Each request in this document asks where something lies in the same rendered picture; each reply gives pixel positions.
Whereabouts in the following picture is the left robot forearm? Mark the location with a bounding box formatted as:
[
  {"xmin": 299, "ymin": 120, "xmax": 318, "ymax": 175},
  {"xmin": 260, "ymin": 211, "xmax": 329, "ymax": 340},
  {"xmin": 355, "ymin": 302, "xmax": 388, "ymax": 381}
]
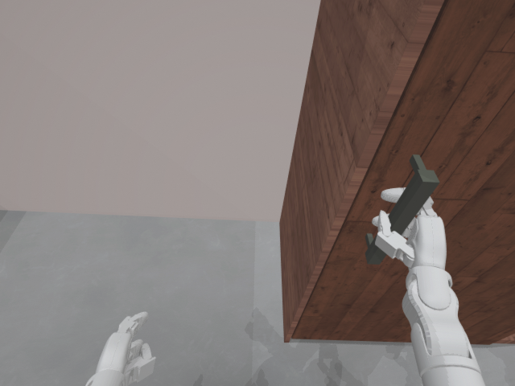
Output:
[{"xmin": 85, "ymin": 370, "xmax": 126, "ymax": 386}]

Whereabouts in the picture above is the right robot hand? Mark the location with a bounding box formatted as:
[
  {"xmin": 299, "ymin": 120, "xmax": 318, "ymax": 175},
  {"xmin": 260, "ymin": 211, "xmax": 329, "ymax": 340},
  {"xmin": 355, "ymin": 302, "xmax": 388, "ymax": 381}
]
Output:
[{"xmin": 372, "ymin": 187, "xmax": 447, "ymax": 271}]

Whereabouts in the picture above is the wardrobe door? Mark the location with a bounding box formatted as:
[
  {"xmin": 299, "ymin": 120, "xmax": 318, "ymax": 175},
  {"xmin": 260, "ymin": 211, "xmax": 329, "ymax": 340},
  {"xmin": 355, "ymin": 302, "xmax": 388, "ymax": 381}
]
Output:
[{"xmin": 291, "ymin": 0, "xmax": 515, "ymax": 345}]

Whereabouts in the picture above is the right robot forearm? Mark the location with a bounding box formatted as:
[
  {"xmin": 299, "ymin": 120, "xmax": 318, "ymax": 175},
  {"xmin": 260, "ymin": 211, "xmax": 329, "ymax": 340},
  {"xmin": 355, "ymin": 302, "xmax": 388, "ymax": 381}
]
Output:
[{"xmin": 402, "ymin": 265, "xmax": 485, "ymax": 386}]

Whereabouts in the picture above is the handle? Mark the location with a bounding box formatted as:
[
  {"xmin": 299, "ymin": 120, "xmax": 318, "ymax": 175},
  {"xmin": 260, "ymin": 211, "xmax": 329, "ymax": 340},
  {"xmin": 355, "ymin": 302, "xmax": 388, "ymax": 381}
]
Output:
[{"xmin": 365, "ymin": 154, "xmax": 440, "ymax": 265}]

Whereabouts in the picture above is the left robot hand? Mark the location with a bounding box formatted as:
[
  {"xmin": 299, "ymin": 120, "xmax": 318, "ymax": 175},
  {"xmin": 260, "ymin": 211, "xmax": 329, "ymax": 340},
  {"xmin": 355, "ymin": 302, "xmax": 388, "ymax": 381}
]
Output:
[{"xmin": 95, "ymin": 312, "xmax": 155, "ymax": 386}]

